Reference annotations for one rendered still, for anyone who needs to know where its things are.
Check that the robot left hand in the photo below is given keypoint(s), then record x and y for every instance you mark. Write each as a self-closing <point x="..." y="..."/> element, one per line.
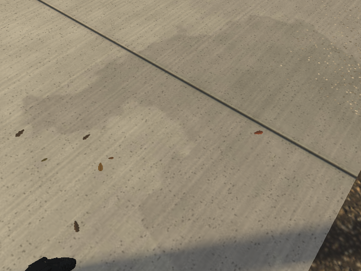
<point x="55" y="264"/>

